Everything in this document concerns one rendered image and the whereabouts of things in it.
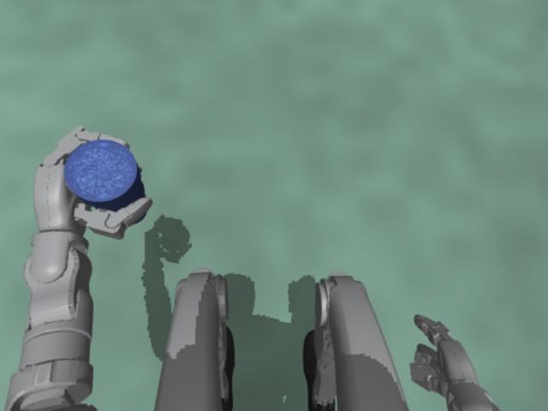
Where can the cup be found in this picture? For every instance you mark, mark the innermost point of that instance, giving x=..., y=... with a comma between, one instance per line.
x=104, y=174

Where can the right robot foot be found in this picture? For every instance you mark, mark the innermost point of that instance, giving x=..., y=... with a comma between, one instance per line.
x=310, y=371

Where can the right robot hand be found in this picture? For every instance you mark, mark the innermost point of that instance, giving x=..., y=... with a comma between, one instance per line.
x=438, y=370

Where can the left robot hand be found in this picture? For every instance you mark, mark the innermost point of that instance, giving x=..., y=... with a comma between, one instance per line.
x=57, y=207

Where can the right robot arm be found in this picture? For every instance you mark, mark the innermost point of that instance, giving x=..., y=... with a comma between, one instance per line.
x=465, y=396

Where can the left robot arm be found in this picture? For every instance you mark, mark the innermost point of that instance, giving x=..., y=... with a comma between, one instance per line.
x=54, y=372

